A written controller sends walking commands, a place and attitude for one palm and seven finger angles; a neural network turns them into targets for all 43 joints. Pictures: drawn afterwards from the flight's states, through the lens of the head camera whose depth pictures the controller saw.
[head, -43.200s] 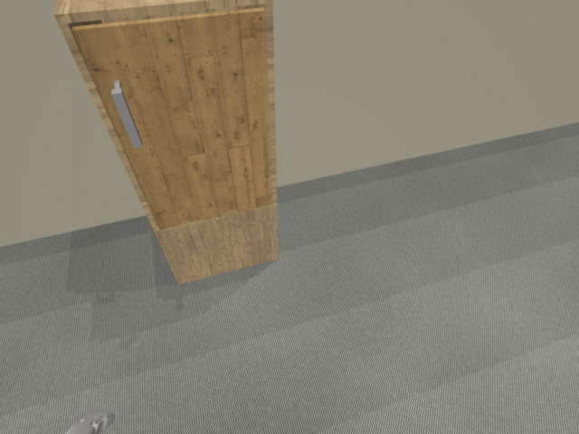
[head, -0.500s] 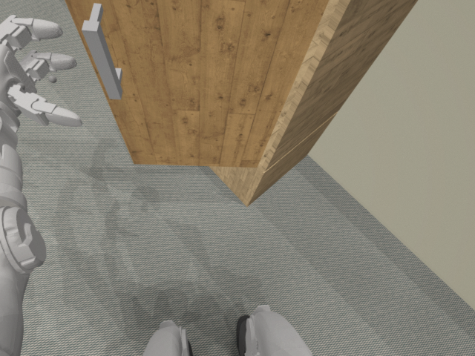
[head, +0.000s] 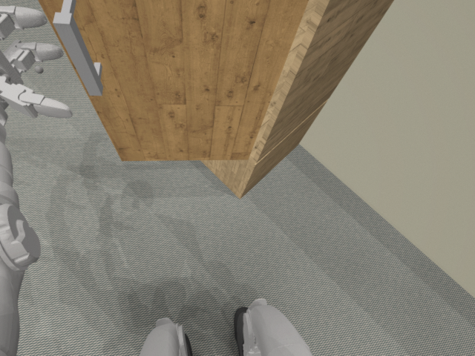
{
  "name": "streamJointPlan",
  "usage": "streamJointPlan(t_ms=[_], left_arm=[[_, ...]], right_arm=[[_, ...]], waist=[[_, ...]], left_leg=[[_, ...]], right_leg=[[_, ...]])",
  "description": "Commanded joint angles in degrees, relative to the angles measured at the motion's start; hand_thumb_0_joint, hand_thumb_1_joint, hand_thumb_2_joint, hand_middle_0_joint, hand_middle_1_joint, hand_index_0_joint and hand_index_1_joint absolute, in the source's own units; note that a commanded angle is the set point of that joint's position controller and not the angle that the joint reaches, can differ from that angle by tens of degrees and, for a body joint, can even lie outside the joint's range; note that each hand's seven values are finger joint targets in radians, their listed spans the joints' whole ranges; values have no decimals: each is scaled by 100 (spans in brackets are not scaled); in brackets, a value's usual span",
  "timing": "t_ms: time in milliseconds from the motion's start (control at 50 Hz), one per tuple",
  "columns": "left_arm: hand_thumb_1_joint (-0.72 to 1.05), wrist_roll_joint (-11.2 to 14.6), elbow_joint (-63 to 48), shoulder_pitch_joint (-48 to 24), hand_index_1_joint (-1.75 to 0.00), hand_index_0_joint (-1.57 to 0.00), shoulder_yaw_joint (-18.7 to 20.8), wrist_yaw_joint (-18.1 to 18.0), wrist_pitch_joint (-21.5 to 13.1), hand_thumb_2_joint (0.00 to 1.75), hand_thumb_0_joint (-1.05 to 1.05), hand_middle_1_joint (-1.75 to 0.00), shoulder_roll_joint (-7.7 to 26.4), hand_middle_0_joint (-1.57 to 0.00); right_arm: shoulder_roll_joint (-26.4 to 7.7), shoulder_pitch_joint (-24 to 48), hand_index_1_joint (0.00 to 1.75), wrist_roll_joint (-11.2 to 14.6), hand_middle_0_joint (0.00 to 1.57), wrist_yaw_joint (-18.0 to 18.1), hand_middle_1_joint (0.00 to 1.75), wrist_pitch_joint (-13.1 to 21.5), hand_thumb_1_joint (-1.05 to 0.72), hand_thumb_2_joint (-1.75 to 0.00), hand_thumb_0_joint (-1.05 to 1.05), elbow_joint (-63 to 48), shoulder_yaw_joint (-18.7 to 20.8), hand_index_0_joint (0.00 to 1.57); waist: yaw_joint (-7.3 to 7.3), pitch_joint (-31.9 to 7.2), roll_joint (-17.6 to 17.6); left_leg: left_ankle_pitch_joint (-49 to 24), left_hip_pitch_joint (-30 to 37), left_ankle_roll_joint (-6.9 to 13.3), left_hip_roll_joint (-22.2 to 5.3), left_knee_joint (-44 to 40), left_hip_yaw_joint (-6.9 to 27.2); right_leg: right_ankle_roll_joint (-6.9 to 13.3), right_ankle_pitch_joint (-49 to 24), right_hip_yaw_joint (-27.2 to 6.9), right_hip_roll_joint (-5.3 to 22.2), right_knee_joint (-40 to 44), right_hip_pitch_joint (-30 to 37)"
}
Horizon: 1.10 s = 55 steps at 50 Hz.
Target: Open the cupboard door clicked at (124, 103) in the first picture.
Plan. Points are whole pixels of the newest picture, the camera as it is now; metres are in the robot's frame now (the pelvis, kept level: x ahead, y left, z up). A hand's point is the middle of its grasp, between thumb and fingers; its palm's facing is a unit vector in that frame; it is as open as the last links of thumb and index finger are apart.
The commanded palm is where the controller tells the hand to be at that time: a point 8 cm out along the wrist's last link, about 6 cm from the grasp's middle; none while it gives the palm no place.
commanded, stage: slide the fingers in behind the handle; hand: left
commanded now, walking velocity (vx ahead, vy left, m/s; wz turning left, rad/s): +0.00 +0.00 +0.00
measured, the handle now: (83, 49) +0.58 +0.17 +0.09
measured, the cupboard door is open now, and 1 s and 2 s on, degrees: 49 48 48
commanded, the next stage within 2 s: close the thumb around the handle in 1.34 s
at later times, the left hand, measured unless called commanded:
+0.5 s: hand (67, 74) +0.53 +0.19 +0.09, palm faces -0.06 -1.00 +0.00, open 14.0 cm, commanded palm +0.51 +0.22 +0.09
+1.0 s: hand (93, 73) +0.53 +0.16 +0.09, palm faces -0.07 -1.00 -0.02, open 14.0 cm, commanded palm +0.51 +0.20 +0.09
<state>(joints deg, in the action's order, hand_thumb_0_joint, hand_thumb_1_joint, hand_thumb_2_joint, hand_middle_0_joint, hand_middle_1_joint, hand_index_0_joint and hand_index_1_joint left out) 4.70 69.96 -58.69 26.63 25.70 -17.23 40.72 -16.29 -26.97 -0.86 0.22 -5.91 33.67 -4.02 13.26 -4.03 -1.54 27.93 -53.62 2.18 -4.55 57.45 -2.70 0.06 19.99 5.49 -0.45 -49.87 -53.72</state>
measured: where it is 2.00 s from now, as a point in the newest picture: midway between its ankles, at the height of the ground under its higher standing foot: outside the picture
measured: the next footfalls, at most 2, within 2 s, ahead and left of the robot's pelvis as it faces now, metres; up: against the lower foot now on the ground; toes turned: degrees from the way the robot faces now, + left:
none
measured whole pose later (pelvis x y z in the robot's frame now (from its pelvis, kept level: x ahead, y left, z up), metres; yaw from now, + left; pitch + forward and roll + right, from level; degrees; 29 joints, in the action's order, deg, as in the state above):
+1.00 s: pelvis +0.00 -0.01 +0.00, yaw +1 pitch +22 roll -3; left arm 4.0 69.7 -59.1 20.6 15.7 -20.5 30.0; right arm -15.8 -24.9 -1.2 -0.8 -3.3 35.0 -2.7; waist 12.1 -4.2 -1.9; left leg 27.3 -51.9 1.3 -3.8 56.7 -2.3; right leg 0.9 20.9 5.7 0.2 -51.2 -52.7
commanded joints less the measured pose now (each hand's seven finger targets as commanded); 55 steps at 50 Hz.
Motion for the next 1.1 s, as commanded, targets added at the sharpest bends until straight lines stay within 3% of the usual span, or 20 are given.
streamJointPlan(t_ms=[0, 40, 60, 120, 140, 200, 240, 300, 340, 420, 460, 500, 540, 600, 640, 800, 920, 980, 1020, 1080], left_arm=[[-50, 101, -1269, -2458, -120, -30, 62, -171, -363, 30, 0, -120, 1371, -30], [-50, 72, -1133, -2445, -120, -30, -7, -242, -351, 30, 0, -120, 1277, -30], [-50, 63, -1245, -2501, -120, -30, 59, -283, -385, 30, 0, -120, 1350, -30], [-50, 27, -1551, -2535, -120, -30, -202, -343, -518, 30, 0, -120, 948, -30], [-50, 73, -1489, -2434, -120, -30, -324, -341, -511, 30, 0, -120, 718, -30], [-50, 174, -1446, -2403, -120, -30, -196, -349, -516, 30, 0, -120, 765, -30], [-50, 175, -1449, -2500, -120, -30, -448, -379, -505, 30, 0, -120, 426, -30], [-50, 124, -1424, -2651, -120, -30, -234, -518, -552, 30, 0, -120, 715, -30], [-50, 83, -1308, -2593, -120, -30, -390, -600, -555, 30, 0, -120, 464, -30], [-50, 28, -1279, -2620, -120, -30, -240, -748, -617, 30, 0, -120, 624, -30], [-50, -8, -1370, -2733, -120, -30, -554, -766, -634, 30, 0, -120, 250, -30], [-50, -18, -1314, -2791, -120, -30, -470, -785, -655, 30, 0, -120, 378, -30], [-50, -1, -1296, -2889, -120, -30, -693, -785, -621, 30, 0, -120, 74, -30], [-50, 28, -1504, -2901, -120, -30, -538, -840, -677, 30, 0, -120, 193, -30], [-50, 21, -1295, -2820, -120, -30, -676, -876, -642, 30, 0, -120, -11, -30], [-50, -75, -1296, -2773, -120, -30, -373, -1053, -675, 30, 0, -120, 391, -30], [-50, 22, -1303, -2693, -120, -30, -576, -1008, -697, 30, 0, -120, 23, -30], [-50, 40, -1170, -2740, -120, -30, -437, -1073, -662, 30, 0, -120, 154, -30], [-50, -56, -1129, -2677, -120, -30, -229, -1129, -662, 30, 0, -120, 479, -30], [-50, -90, -1407, -2726, -120, -30, -290, -1152, -773, 30, 0, -120, 435, -30]], right_arm=[[-1158, -1062, 30, -27, 20, 50, 30, 56, -90, -90, 0, -168, 462, 20], [-1149, -1065, 30, -20, 20, 47, 30, 61, -90, -90, 0, -159, 462, 20], [-1160, -1069, 30, -27, 20, 45, 30, 72, -90, -90, 0, -171, 472, 20], [-1091, -1049, 30, -44, 20, 16, 30, 97, -90, -90, 0, -141, 508, 20], [-1090, -1037, 30, -42, 20, 0, 30, 97, -90, -90, 0, -120, 522, 20], [-1114, -999, 30, -37, 20, -5, 30, 93, -90, -90, 0, -118, 526, 20], [-1074, -952, 30, -28, 20, -9, 30, 103, -90, -90, 0, -106, 528, 20], [-1084, -937, 30, -37, 20, 12, 30, 112, -90, -90, 0, -82, 510, 20], [-1041, -898, 30, -36, 20, -3, 30, 138, -90, -90, 0, -85, 502, 20], [-1044, -893, 30, -44, 20, -8, 30, 174, -90, -90, 0, -97, 500, 20], [-995, -840, 30, -42, 20, -33, 30, 202, -90, -90, 0, -113, 506, 20], [-1028, -911, 30, -43, 20, -18, 30, 205, -90, -90, 0, -67, 510, 20], [-1001, -874, 30, -39, 20, -31, 30, 216, -90, -90, 0, -54, 509, 20], [-1005, -912, 30, -57, 20, -29, 30, 254, -90, -90, 0, -45, 534, 20], [-979, -899, 30, -48, 20, -50, 30, 264, -90, -90, 0, -5, 524, 20], [-970, -913, 30, -50, 20, -40, 30, 297, -90, -90, 0, -47, 503, 20], [-964, -916, 30, -39, 20, -36, 30, 341, -90, -90, 0, -33, 536, 20], [-985, -938, 30, -43, 20, -21, 30, 342, -90, -90, 0, -41, 517, 20], [-993, -919, 30, -47, 20, -16, 30, 338, -90, -90, 0, -47, 510, 20], [-962, -916, 30, -50, 20, -20, 30, 365, -90, -90, 0, -122, 517, 20]], waist=[[-52, -2939, -1172], [-21, -2685, -1008], [-34, -2842, -980], [-56, -3178, -1425], [-27, -3081, -1275], [-63, -3067, -1112], [19, -2928, -984], [-18, -2901, -1013], [-3, -2798, -990], [-59, -2998, -922], [17, -2970, -1028], [36, -2976, -832], [100, -2958, -941], [15, -3334, -1023], [53, -3035, -895], [-21, -3009, -720], [-12, -3094, -754], [13, -2821, -558], [-79, -2926, -545], [-105, -3119, -693]], left_leg=[[-3076, 2337, -96, 193, -599, 598], [-2877, 2207, -84, 202, -639, 596], [-2842, 2228, -76, 210, -639, 587], [-3553, 2868, -176, 166, -569, 686], [-3606, 2925, -183, 151, -568, 706], [-3528, 2786, -164, 166, -586, 689], [-3399, 2720, -143, 179, -598, 681], [-3237, 2595, -140, 199, -602, 679], [-3143, 2560, -144, 210, -584, 668], [-3109, 2445, -137, 237, -545, 655], [-3069, 2487, -133, 249, -536, 633], [-3145, 2467, -134, 224, -538, 689], [-3001, 2490, -131, 241, -534, 673], [-3168, 2622, -136, 253, -512, 666], [-2983, 2485, -132, 255, -539, 659], [-2505, 1868, -40, 349, -586, 472], [-2634, 2138, -67, 334, -606, 506], [-2438, 1876, -28, 351, -632, 471], [-2290, 1649, -23, 373, -613, 417], [-2551, 1865, -21, 377, -595, 440]], right_leg=[[140, -1793, -218, -315, 286, 1271], [133, -1677, -209, -313, 323, 1258], [127, -1684, -231, -306, 318, 1337], [143, -1835, -183, -304, 247, 1074], [135, -1795, -164, -310, 286, 999], [136, -1865, -179, -318, 284, 1169], [123, -1842, -166, -308, 297, 1133], [132, -1786, -188, -282, 259, 1171], [130, -1699, -175, -274, 255, 1065], [133, -1804, -221, -263, 192, 1265], [117, -1794, -225, -257, 201, 1177], [118, -1829, -214, -259, 180, 1206], [110, -1731, -212, -251, 201, 1085], [120, -1893, -236, -254, 173, 1269], [116, -1790, -216, -259, 213, 1198], [106, -1986, -353, -232, 240, 1777], [118, -1963, -316, -233, 255, 1653], [113, -1872, -321, -230, 282, 1679], [98, -1894, -397, -204, 274, 1899], [124, -2073, -383, -216, 202, 1932]])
